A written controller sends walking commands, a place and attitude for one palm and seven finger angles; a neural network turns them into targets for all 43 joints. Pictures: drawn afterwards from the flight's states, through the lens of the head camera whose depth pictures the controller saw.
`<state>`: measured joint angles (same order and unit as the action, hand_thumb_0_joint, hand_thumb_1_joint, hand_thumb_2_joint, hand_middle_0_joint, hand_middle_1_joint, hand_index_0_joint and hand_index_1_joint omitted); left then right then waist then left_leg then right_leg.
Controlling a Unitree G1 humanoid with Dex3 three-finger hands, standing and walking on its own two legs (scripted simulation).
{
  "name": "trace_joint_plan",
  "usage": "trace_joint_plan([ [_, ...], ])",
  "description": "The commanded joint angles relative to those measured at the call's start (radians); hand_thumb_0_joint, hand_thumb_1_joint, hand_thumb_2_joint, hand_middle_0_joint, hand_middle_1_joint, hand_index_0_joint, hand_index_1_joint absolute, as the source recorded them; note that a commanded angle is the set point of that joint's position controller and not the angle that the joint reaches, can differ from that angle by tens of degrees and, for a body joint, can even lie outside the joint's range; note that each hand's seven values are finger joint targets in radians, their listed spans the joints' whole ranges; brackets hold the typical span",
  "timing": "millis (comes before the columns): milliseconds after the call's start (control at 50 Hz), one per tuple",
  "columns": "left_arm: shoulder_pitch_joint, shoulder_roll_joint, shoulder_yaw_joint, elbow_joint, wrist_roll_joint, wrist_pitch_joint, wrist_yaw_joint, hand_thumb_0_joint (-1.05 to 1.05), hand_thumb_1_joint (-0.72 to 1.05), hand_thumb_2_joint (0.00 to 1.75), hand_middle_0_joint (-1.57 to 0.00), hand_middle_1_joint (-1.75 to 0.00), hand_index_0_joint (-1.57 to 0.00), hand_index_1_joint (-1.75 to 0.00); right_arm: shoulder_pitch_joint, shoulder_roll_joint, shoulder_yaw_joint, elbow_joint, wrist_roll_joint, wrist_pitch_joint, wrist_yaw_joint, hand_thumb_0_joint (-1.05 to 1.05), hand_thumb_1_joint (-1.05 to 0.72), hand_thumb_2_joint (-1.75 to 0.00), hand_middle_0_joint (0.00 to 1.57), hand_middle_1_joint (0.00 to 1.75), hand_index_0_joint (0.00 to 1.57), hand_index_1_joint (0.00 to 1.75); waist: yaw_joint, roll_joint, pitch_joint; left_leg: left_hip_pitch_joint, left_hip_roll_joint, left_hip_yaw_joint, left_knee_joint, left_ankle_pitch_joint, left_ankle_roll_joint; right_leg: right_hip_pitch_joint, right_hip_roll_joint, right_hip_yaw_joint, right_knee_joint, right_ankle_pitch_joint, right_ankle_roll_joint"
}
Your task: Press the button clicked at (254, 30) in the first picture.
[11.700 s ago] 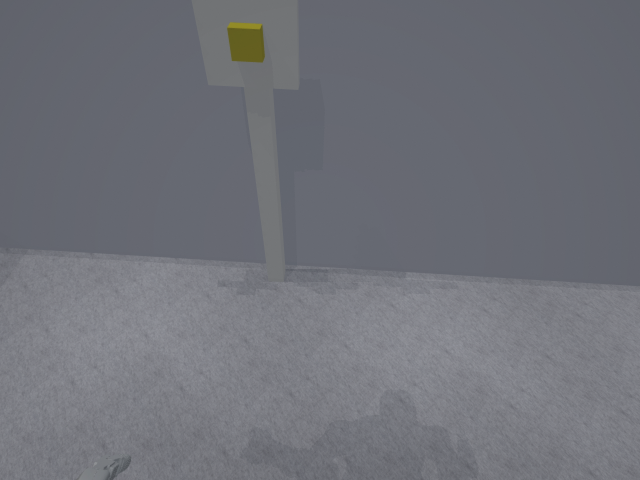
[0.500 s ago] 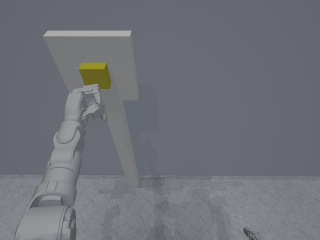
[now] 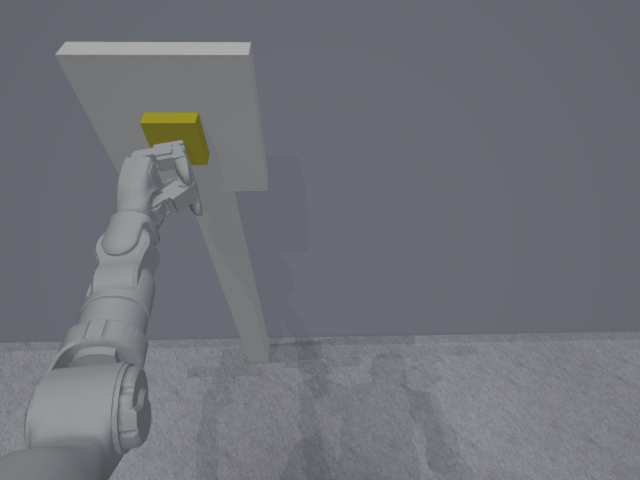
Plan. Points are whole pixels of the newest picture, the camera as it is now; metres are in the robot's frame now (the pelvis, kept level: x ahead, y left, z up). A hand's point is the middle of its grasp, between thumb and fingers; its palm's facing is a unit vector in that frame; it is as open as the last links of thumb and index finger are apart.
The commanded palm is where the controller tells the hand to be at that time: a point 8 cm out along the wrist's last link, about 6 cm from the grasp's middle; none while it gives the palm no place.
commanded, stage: press the button with the knuckle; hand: left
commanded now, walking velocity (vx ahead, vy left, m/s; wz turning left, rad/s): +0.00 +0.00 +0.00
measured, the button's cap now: (178, 136) +0.51 +0.18 +0.16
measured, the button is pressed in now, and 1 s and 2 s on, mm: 7 12 0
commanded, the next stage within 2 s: hold the button down briefly in 0.40 s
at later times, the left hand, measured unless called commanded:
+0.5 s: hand (191, 183) +0.46 +0.17 +0.12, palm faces +0.02 -1.00 -0.03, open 2.7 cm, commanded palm +0.46 +0.21 +0.13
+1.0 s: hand (191, 184) +0.45 +0.17 +0.12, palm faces +0.03 -1.00 -0.01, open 2.7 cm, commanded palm +0.43 +0.21 +0.13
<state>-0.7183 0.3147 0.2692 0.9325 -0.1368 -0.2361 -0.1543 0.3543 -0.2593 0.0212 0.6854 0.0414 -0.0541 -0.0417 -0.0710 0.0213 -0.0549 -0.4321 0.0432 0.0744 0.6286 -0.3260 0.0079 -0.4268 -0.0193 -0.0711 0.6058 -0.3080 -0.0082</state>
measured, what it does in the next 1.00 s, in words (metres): stands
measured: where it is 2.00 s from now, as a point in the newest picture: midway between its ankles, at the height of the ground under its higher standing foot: outside the picture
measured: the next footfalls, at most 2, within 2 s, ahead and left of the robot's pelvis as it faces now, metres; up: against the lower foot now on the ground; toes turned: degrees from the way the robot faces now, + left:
none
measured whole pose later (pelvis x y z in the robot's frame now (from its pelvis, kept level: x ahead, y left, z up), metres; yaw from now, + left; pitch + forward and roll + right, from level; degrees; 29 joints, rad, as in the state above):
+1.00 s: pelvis -0.03 +0.00 -0.01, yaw +1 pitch +10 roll -1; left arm -0.94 0.41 0.29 1.20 -0.11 -0.31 -0.15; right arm 0.41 -0.27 0.04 0.72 0.02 -0.12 -0.04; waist -0.13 0.02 -0.05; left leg -0.60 0.05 0.05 0.72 -0.31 0.01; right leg -0.58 -0.02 -0.09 0.68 -0.29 -0.01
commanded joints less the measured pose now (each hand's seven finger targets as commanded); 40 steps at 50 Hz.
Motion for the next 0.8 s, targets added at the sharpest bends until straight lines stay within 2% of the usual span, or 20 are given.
trace_joint_plan([
  [0, -0.57, 0.228, 0.049, -0.169, -0.01, -0.068, 0.024, 0.0, 0.9, 0.9, -1.3, -1.5, -1.3, -1.5, 0.043, -0.147, -0.054, -0.085, -0.004, -0.028, -0.007, 0.0, -0.9, -0.9, 0.2, 0.3, 0.2, 0.3, -0.037, -0.032, -0.298, 0.148, -0.031, -0.056, -0.05, 0.245, 0.022, 0.083, 0.036, 0.045, -0.054, 0.308, -0.007],
  [20, -0.573, 0.228, 0.046, -0.143, -0.007, -0.068, 0.022, 0.0, 0.9, 0.9, -1.3, -1.5, -1.3, -1.5, 0.046, -0.148, -0.053, -0.081, -0.003, -0.027, -0.008, 0.0, -0.9, -0.9, 0.2, 0.3, 0.2, 0.3, -0.04, -0.041, -0.294, 0.138, -0.033, -0.058, -0.05, 0.233, 0.023, 0.081, 0.035, 0.045, -0.052, 0.298, -0.007],
  [80, -0.637, 0.247, 0.045, -0.133, 0.009, -0.087, 0.02, 0.0, 0.9, 0.9, -1.3, -1.5, -1.3, -1.5, 0.054, -0.148, -0.051, -0.072, -0.008, -0.028, -0.008, 0.0, -0.9, -0.9, 0.2, 0.3, 0.2, 0.3, -0.046, 0.038, -0.307, 0.153, -0.034, -0.063, -0.042, 0.224, 0.021, 0.054, 0.034, 0.049, -0.046, 0.274, -0.012],
  [100, -0.645, 0.256, 0.054, -0.139, 0.009, -0.094, 0.023, 0.0, 0.9, 0.9, -1.3, -1.5, -1.3, -1.5, 0.061, -0.148, -0.051, -0.071, -0.009, -0.028, -0.006, 0.0, -0.9, -0.9, 0.2, 0.3, 0.2, 0.3, -0.045, 0.035, -0.338, 0.167, -0.034, -0.07, -0.039, 0.24, 0.02, 0.055, 0.035, 0.046, -0.039, 0.281, -0.012],
  [120, -0.639, 0.219, 0.024, -0.131, 0.008, -0.097, 0.018, 0.0, 0.9, 0.9, -1.3, -1.5, -1.3, -1.5, 0.054, -0.143, -0.05, -0.074, -0.008, -0.03, -0.005, 0.0, -0.9, -0.9, 0.2, 0.3, 0.2, 0.3, -0.047, 0.067, -0.341, 0.18, -0.033, -0.069, -0.037, 0.235, 0.017, 0.039, 0.036, 0.045, -0.038, 0.27, -0.013],
  [180, -0.682, 0.233, 0.033, -0.092, -0.001, -0.108, 0.017, 0.0, 0.9, 0.9, -1.3, -1.5, -1.3, -1.5, 0.066, -0.151, -0.048, -0.064, -0.011, -0.033, -0.006, 0.0, -0.9, -0.9, 0.2, 0.3, 0.2, 0.3, -0.068, -0.006, -0.324, 0.148, -0.029, -0.076, -0.034, 0.197, 0.021, 0.03, 0.039, 0.045, -0.044, 0.241, -0.009],
  [200, -0.703, 0.245, 0.044, -0.09, -0.004, -0.111, 0.019, 0.0, 0.9, 0.9, -1.3, -1.5, -1.3, -1.5, 0.066, -0.153, -0.048, -0.062, -0.01, -0.035, -0.006, 0.0, -0.9, -0.9, 0.2, 0.3, 0.2, 0.3, -0.067, 0.016, -0.323, 0.145, -0.03, -0.073, -0.037, 0.185, 0.02, 0.024, 0.039, 0.048, -0.045, 0.233, -0.007],
  [220, -0.714, 0.233, 0.034, -0.085, -0.005, -0.114, 0.018, 0.0, 0.9, 0.9, -1.3, -1.5, -1.3, -1.5, 0.068, -0.152, -0.047, -0.062, -0.011, -0.038, -0.006, 0.0, -0.9, -0.9, 0.2, 0.3, 0.2, 0.3, -0.071, 0.001, -0.324, 0.137, -0.031, -0.075, -0.036, 0.182, 0.021, 0.03, 0.038, 0.048, -0.044, 0.235, -0.006],
  [240, -0.715, 0.255, 0.048, -0.066, -0.001, -0.116, 0.019, 0.0, 0.9, 0.9, -1.3, -1.5, -1.3, -1.5, 0.072, -0.156, -0.049, -0.058, -0.01, -0.038, -0.008, 0.0, -0.9, -0.9, 0.2, 0.3, 0.2, 0.3, -0.071, 0.005, -0.322, 0.131, -0.03, -0.076, -0.034, 0.172, 0.02, 0.021, 0.039, 0.049, -0.043, 0.224, -0.007],
  [320, -0.779, 0.256, 0.03, -0.027, 0.01, -0.123, 0.026, 0.0, 0.9, 0.9, -1.3, -1.5, -1.3, -1.5, 0.084, -0.159, -0.043, -0.046, -0.012, -0.045, -0.008, 0.0, -0.9, -0.9, 0.2, 0.3, 0.2, 0.3, -0.096, 0.003, -0.297, 0.104, -0.029, -0.083, -0.036, 0.105, 0.022, -0.019, 0.038, 0.053, -0.05, 0.153, -0.001],
  [380, -0.792, 0.329, 0.076, 0.013, 0.016, -0.128, 0.025, 0.0, 0.9, 0.9, -1.3, -1.5, -1.3, -1.5, 0.099, -0.172, -0.043, -0.04, -0.014, -0.046, -0.012, 0.0, -0.9, -0.9, 0.2, 0.3, 0.2, 0.3, -0.098, -0.021, -0.301, 0.066, -0.028, -0.085, -0.032, 0.071, 0.025, -0.013, 0.038, 0.061, -0.05, 0.123, 0.0],
  [420, -0.826, 0.284, 0.027, 0.03, 0.015, -0.124, 0.014, 0.0, 0.9, 0.9, -1.3, -1.5, -1.3, -1.5, 0.097, -0.166, -0.037, -0.041, -0.009, -0.051, -0.012, 0.0, -0.9, -0.9, 0.2, 0.3, 0.2, 0.3, -0.115, 0.028, -0.285, 0.063, -0.029, -0.082, -0.033, 0.033, 0.023, -0.044, 0.037, 0.065, -0.057, 0.086, 0.001],
  [460, -0.845, 0.312, 0.035, 0.041, 0.014, -0.124, 0.009, 0.0, 0.9, 0.9, -1.3, -1.5, -1.3, -1.5, 0.106, -0.174, -0.037, -0.034, -0.009, -0.056, -0.015, 0.0, -0.9, -0.9, 0.2, 0.3, 0.2, 0.3, -0.119, 0.043, -0.277, 0.048, -0.027, -0.088, -0.034, 0.007, 0.021, -0.062, 0.036, 0.064, -0.057, 0.056, 0.001],
  [540, -0.874, 0.279, 0.013, 0.042, 0.004, -0.122, 0.012, 0.0, 0.9, 0.9, -1.3, -1.5, -1.3, -1.5, 0.119, -0.177, -0.038, -0.031, -0.011, -0.07, -0.016, 0.0, -0.9, -0.9, 0.2, 0.3, 0.2, 0.3, -0.132, 0.057, -0.305, 0.066, -0.024, -0.099, -0.034, -0.024, 0.02, -0.094, 0.037, 0.06, -0.054, 0.023, 0.003],
  [560, -0.867, 0.268, 0.009, 0.054, -0.003, -0.117, 0.011, 0.0, 0.9, 0.9, -1.3, -1.5, -1.3, -1.5, 0.122, -0.178, -0.037, -0.029, -0.01, -0.073, -0.016, 0.0, -0.9, -0.9, 0.2, 0.3, 0.2, 0.3, -0.135, 0.031, -0.302, 0.054, -0.023, -0.097, -0.033, -0.033, 0.022, -0.091, 0.038, 0.06, -0.057, 0.017, 0.005],
  [580, -0.871, 0.303, 0.037, 0.057, -0.006, -0.119, 0.014, 0.0, 0.9, 0.9, -1.3, -1.5, -1.3, -1.5, 0.129, -0.182, -0.038, -0.026, -0.013, -0.074, -0.018, 0.0, -0.9, -0.9, 0.2, 0.3, 0.2, 0.3, -0.133, 0.006, -0.312, 0.039, -0.023, -0.096, -0.029, -0.03, 0.025, -0.07, 0.038, 0.063, -0.057, 0.019, 0.006],
  [660, -0.898, 0.282, 0.011, 0.052, 0.002, -0.121, 0.014, 0.0, 0.9, 0.9, -1.3, -1.5, -1.3, -1.5, 0.138, -0.181, -0.036, -0.023, -0.014, -0.083, -0.014, 0.0, -0.9, -0.9, 0.2, 0.3, 0.2, 0.3, -0.137, 0.045, -0.305, 0.04, -0.024, -0.099, -0.032, -0.038, 0.021, -0.093, 0.038, 0.059, -0.05, 0.011, 0.005],
  [680, -0.898, 0.301, 0.028, 0.048, 0.005, -0.126, 0.02, 0.0, 0.9, 0.9, -1.3, -1.5, -1.3, -1.5, 0.14, -0.182, -0.039, -0.023, -0.016, -0.083, -0.013, 0.0, -0.9, -0.9, 0.2, 0.3, 0.2, 0.3, -0.136, 0.03, -0.31, 0.036, -0.025, -0.099, -0.026, -0.037, 0.024, -0.087, 0.038, 0.062, -0.052, 0.011, 0.006],
  [720, -0.905, 0.303, 0.021, 0.037, 0.012, -0.131, 0.025, 0.0, 0.9, 0.9, -1.3, -1.5, -1.3, -1.5, 0.142, -0.183, -0.039, -0.023, -0.016, -0.086, -0.012, 0.0, -0.9, -0.9, 0.2, 0.3, 0.2, 0.3, -0.137, 0.062, -0.325, 0.048, -0.025, -0.099, -0.025, -0.031, 0.022, -0.095, 0.038, 0.062, -0.048, 0.013, 0.004],
  [780, -0.916, 0.285, 0.007, 0.041, 0.013, -0.134, 0.029, 0.0, 0.9, 0.9, -1.3, -1.5, -1.3, -1.5, 0.146, -0.183, -0.039, -0.02, -0.019, -0.091, -0.009, 0.0, -0.9, -0.9, 0.2, 0.3, 0.2, 0.3, -0.143, 0.055, -0.302, 0.047, -0.022, -0.107, -0.03, -0.055, 0.02, -0.115, 0.039, 0.054, -0.046, -0.005, 0.002],
])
